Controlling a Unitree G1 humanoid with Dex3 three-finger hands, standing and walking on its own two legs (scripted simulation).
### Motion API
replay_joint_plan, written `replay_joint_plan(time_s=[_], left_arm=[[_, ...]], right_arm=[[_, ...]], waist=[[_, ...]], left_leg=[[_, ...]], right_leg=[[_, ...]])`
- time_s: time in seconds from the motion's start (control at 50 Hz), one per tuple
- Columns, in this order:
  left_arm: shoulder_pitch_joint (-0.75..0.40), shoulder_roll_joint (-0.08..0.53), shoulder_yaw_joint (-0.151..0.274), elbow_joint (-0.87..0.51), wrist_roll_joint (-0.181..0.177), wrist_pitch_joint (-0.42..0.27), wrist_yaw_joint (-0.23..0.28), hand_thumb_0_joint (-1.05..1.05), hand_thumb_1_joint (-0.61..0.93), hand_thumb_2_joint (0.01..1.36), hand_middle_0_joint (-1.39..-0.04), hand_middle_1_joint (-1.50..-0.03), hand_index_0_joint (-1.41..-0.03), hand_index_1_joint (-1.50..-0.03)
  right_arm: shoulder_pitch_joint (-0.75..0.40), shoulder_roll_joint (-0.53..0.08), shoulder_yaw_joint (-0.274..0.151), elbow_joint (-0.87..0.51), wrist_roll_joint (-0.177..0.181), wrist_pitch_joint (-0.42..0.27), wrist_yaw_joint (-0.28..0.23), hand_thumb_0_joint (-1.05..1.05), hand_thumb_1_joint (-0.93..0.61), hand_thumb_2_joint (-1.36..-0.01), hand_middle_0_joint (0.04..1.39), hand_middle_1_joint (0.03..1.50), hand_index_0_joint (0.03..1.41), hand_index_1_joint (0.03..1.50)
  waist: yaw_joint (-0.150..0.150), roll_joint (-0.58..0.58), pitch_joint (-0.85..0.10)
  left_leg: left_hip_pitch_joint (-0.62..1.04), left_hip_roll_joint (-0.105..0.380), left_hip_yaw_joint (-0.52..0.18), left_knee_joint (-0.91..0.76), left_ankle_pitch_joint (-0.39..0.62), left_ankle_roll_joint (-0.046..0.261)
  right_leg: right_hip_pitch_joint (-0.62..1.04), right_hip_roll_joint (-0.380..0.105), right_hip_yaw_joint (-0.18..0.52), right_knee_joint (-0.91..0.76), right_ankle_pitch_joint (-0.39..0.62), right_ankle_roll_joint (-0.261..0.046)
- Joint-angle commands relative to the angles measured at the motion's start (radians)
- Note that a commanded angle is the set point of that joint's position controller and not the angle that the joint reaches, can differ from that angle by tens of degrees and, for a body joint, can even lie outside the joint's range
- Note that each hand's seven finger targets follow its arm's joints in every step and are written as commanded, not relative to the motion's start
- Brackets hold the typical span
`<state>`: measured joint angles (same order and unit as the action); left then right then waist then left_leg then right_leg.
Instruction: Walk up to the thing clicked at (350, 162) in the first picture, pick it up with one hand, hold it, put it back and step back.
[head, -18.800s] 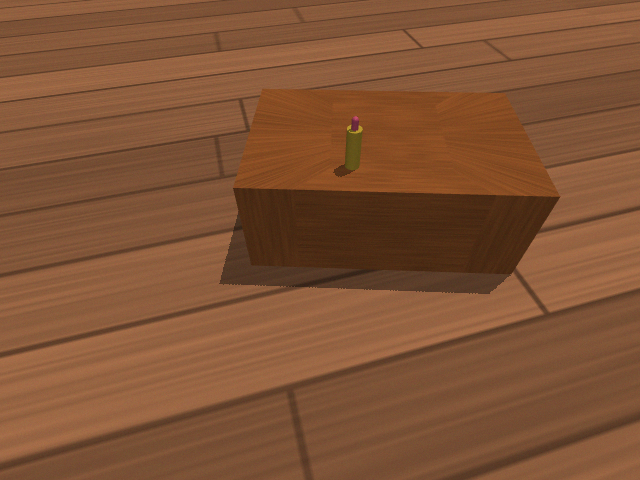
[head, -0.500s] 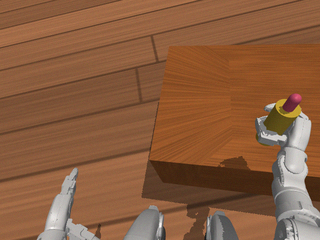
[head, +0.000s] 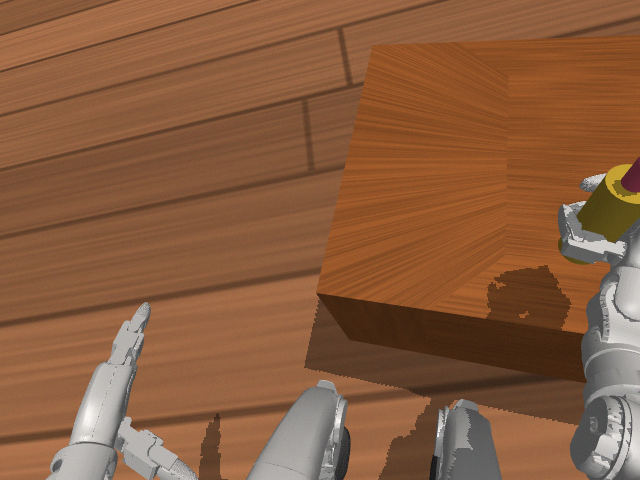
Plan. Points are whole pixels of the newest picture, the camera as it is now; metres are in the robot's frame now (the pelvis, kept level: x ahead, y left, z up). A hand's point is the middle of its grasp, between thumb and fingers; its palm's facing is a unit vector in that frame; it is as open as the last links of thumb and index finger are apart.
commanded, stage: crouch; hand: right
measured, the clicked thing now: (610, 210) +0.46 -0.24 +0.00
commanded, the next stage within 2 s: lower in 0.16 s
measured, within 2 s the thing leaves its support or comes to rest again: rests again in 1.16 s
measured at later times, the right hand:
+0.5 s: hand (575, 228) +0.47 -0.23 -0.08, palm faces +0.32 +0.95 -0.01, open 6.8 cm
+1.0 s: hand (564, 239) +0.48 -0.23 -0.13, palm faces +0.31 +0.95 +0.00, open 6.8 cm
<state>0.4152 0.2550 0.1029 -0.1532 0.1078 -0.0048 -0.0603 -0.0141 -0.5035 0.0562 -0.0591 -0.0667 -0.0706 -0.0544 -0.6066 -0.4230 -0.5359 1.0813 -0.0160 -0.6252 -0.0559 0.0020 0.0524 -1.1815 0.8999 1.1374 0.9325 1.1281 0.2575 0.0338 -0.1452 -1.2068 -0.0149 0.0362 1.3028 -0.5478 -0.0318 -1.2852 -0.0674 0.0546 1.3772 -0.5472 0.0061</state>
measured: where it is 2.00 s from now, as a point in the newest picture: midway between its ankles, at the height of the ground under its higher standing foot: outside the picture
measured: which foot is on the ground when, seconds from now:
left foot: down 0.00-1.00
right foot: down 0.00-1.00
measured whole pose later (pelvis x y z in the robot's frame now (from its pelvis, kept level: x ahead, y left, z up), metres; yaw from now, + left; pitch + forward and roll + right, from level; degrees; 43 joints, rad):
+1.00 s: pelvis -0.02 +0.01 -0.06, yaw +2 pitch +31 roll +7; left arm 0.47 0.32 0.14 -0.41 0.10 -0.07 -0.08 -0.01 -0.54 0.07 -0.07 -0.06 -0.06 -0.06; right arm -0.66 -0.59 -0.68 1.14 -0.04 -0.63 0.02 0.00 0.05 -1.18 0.90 1.14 0.93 1.13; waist 0.36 0.05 -0.14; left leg -1.49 -0.04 0.07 1.54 -0.60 -0.02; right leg -1.58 -0.09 0.11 1.63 -0.61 0.02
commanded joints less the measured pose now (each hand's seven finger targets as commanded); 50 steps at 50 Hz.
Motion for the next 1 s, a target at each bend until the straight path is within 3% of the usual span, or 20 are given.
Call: replay_joint_plan(time_s=[0.0,0.04,0.1,0.12,0.14,0.16,0.22,0.26,0.34,0.4,0.46,0.48,0.52,0.54,0.56,0.64,0.74,0.78,0.84,0.98], left_arm=[[0.061,0.177,0.121,-0.177,-0.002,-0.055,0.017,0.000,-0.518,0.047,-0.048,-0.061,-0.057,-0.052],[0.052,0.198,0.137,-0.218,-0.005,-0.059,0.020,0.000,-0.515,0.043,-0.049,-0.062,-0.060,-0.051],[0.058,0.186,0.119,-0.234,-0.006,-0.058,0.017,0.000,-0.518,0.044,-0.049,-0.060,-0.058,-0.050],[0.062,0.173,0.109,-0.220,-0.007,-0.059,0.014,0.000,-0.518,0.044,-0.048,-0.061,-0.058,-0.051],[0.066,0.186,0.119,-0.229,-0.009,-0.060,0.016,0.000,-0.517,0.043,-0.048,-0.061,-0.059,-0.050],[0.068,0.203,0.143,-0.219,-0.008,-0.060,0.017,0.000,-0.519,0.042,-0.049,-0.061,-0.059,-0.050],[0.077,0.180,0.116,-0.257,-0.006,-0.066,0.015,0.000,-0.521,0.045,-0.048,-0.059,-0.057,-0.050],[0.072,0.186,0.112,-0.275,-0.009,-0.067,0.016,0.000,-0.536,0.054,-0.049,-0.054,-0.051,-0.052],[0.068,0.183,0.106,-0.276,-0.009,-0.072,0.016,0.000,-0.537,0.053,-0.050,-0.054,-0.051,-0.053],[0.075,0.188,0.099,-0.361,-0.010,-0.076,0.016,0.000,-0.537,0.050,-0.052,-0.054,-0.053,-0.052],[0.106,0.205,0.130,-0.319,-0.006,-0.081,0.017,0.000,-0.544,0.056,-0.050,-0.054,-0.050,-0.055],[0.104,0.232,0.166,-0.333,-0.007,-0.086,0.018,0.000,-0.551,0.060,-0.053,-0.055,-0.051,-0.057],[0.106,0.248,0.175,-0.371,-0.007,-0.093,0.017,0.000,-0.547,0.061,-0.050,-0.056,-0.050,-0.057],[0.112,0.235,0.170,-0.361,-0.007,-0.094,0.014,0.000,-0.552,0.065,-0.052,-0.056,-0.049,-0.059],[0.120,0.213,0.148,-0.345,-0.006,-0.095,0.009,0.000,-0.548,0.064,-0.051,-0.057,-0.050,-0.059],[0.099,0.211,0.139,-0.377,-0.005,-0.103,0.007,0.000,-0.553,0.067,-0.050,-0.054,-0.046,-0.058],[0.097,0.251,0.188,-0.397,-0.006,-0.109,0.012,0.000,-0.563,0.073,-0.051,-0.053,-0.043,-0.060],[0.102,0.256,0.198,-0.421,-0.007,-0.113,0.009,0.000,-0.562,0.070,-0.052,-0.053,-0.045,-0.060],[0.129,0.241,0.191,-0.408,-0.009,-0.110,0.003,0.000,-0.555,0.064,-0.051,-0.052,-0.046,-0.057],[0.128,0.243,0.196,-0.435,-0.012,-0.119,0.001,0.000,-0.561,0.066,-0.052,-0.053,-0.046,-0.060]], right_arm=[[-0.381,-0.217,-0.015,-0.199,0.009,-0.085,0.014,0.000,-0.476,-1.353,1.391,1.476,1.416,1.477],[-0.388,-0.256,-0.034,-0.193,0.003,-0.083,0.020,0.000,-0.460,-1.356,1.384,1.478,1.411,1.478],[-0.387,-0.249,-0.039,-0.186,0.004,-0.076,0.028,0.000,-0.473,-1.352,1.387,1.474,1.412,1.474],[-0.389,-0.275,-0.052,-0.178,0.005,-0.076,0.031,0.000,-0.450,-1.355,1.383,1.477,1.410,1.478],[-0.402,-0.263,-0.051,-0.182,0.010,-0.073,0.036,0.000,-0.468,-1.328,1.369,1.449,1.392,1.450],[-0.388,-0.307,-0.076,-0.174,0.007,-0.073,0.036,0.000,-0.474,-1.346,1.378,1.465,1.403,1.465],[-0.419,-0.293,-0.061,-0.202,0.004,-0.073,0.051,0.000,-0.472,-1.331,1.374,1.453,1.397,1.454],[-0.435,-0.334,-0.085,-0.227,0.004,-0.074,0.050,0.000,-0.482,-1.335,1.362,1.449,1.387,1.449],[-0.404,-0.286,-0.065,-0.122,0.006,-0.072,0.062,0.000,-0.492,-1.341,1.365,1.454,1.391,1.454],[-0.419,-0.330,-0.082,-0.131,-0.008,-0.084,0.065,0.000,-0.479,-1.336,1.355,1.447,1.382,1.447],[-0.425,-0.358,-0.100,-0.159,0.000,-0.094,0.067,0.000,-0.496,-1.310,1.339,1.419,1.363,1.419],[-0.423,-0.375,-0.109,-0.158,0.001,-0.095,0.070,0.000,-0.515,-1.315,1.340,1.419,1.364,1.419],[-0.417,-0.406,-0.129,-0.189,-0.001,-0.099,0.069,0.000,-0.472,-1.334,1.349,1.443,1.377,1.443],[-0.430,-0.372,-0.110,-0.188,-0.001,-0.100,0.073,0.000,-0.494,-1.325,1.345,1.431,1.371,1.431],[-0.412,-0.361,-0.108,-0.165,-0.001,-0.099,0.074,0.000,-0.487,-1.331,1.349,1.439,1.375,1.439],[-0.430,-0.404,-0.128,-0.215,-0.006,-0.112,0.075,0.000,-0.490,-1.315,1.342,1.424,1.366,1.424],[-0.413,-0.429,-0.142,-0.214,-0.012,-0.105,0.079,0.000,-0.490,-1.329,1.350,1.438,1.376,1.438],[-0.404,-0.393,-0.128,-0.178,-0.008,-0.098,0.083,0.000,-0.502,-1.344,1.364,1.454,1.391,1.454],[-0.382,-0.416,-0.150,-0.170,-0.008,-0.092,0.079,0.000,-0.499,-1.357,1.380,1.472,1.407,1.472],[-0.398,-0.419,-0.150,-0.177,-0.013,-0.093,0.087,0.000,-0.532,-1.345,1.371,1.454,1.395,1.454]], waist=[[-0.004,-0.284,-0.519],[0.006,-0.281,-0.547],[0.009,-0.277,-0.534],[-0.005,-0.286,-0.527],[0.015,-0.267,-0.529],[0.005,-0.284,-0.530],[0.026,-0.284,-0.566],[0.012,-0.283,-0.581],[0.041,-0.261,-0.488],[0.042,-0.287,-0.525],[0.048,-0.334,-0.549],[0.060,-0.349,-0.565],[0.056,-0.361,-0.603],[0.073,-0.374,-0.592],[0.061,-0.374,-0.560],[0.051,-0.404,-0.592],[0.066,-0.416,-0.597],[0.085,-0.410,-0.585],[0.072,-0.398,-0.569],[0.092,-0.401,-0.577]], left_leg=[[0.153,-0.035,0.028,-0.114,0.291,0.054],[0.155,-0.036,0.028,-0.110,0.300,0.054],[0.157,-0.036,0.025,-0.103,0.304,0.053],[0.165,-0.035,0.019,-0.101,0.301,0.052],[0.154,-0.037,0.026,-0.097,0.301,0.053],[0.156,-0.036,0.020,-0.094,0.303,0.051],[0.168,-0.036,0.009,-0.089,0.328,0.047],[0.179,-0.036,0.003,-0.094,0.309,0.045],[0.095,-0.041,0.019,-0.066,0.244,0.054],[0.093,-0.040,0.015,-0.055,0.212,0.057],[0.066,-0.043,0.014,-0.026,0.268,0.055],[0.051,-0.042,0.017,-0.020,0.261,0.055],[0.053,-0.045,0.024,-0.009,0.274,0.056],[0.025,-0.045,0.026,-0.002,0.273,0.056],[0.005,-0.048,0.030,0.004,0.251,0.059],[0.004,-0.048,0.029,0.029,0.261,0.060],[-0.022,-0.048,0.028,0.044,0.263,0.058],[-0.040,-0.051,0.032,0.048,0.250,0.058],[-0.033,-0.054,0.030,0.050,0.250,0.056],[-0.072,-0.053,0.034,0.086,0.250,0.056]], right_leg=[[0.451,0.021,0.014,-0.159,0.326,0.002],[0.455,0.021,0.018,-0.148,0.336,0.000],[0.423,0.018,0.016,-0.134,0.326,-0.004],[0.393,0.021,0.010,-0.131,0.308,-0.006],[0.403,0.019,0.018,-0.128,0.314,-0.006],[0.390,0.021,0.013,-0.122,0.310,-0.007],[0.381,0.020,0.010,-0.092,0.318,-0.011],[0.366,0.021,0.010,-0.094,0.289,-0.013],[0.294,0.020,0.020,-0.089,0.225,-0.010],[0.306,0.019,0.021,-0.082,0.200,-0.005],[0.324,0.015,0.021,-0.041,0.272,-0.007],[0.337,0.016,0.023,-0.033,0.272,-0.006],[0.367,0.013,0.028,-0.028,0.308,-0.004],[0.376,0.010,0.030,-0.017,0.318,-0.002],[0.348,0.011,0.030,-0.021,0.299,-0.001],[0.338,0.010,0.033,-0.001,0.305,0.004],[0.330,0.005,0.035,0.026,0.307,0.002],[0.323,0.004,0.039,0.031,0.294,0.001],[0.274,0.007,0.035,0.039,0.274,-0.003],[0.261,0.006,0.037,0.073,0.280,-0.002]])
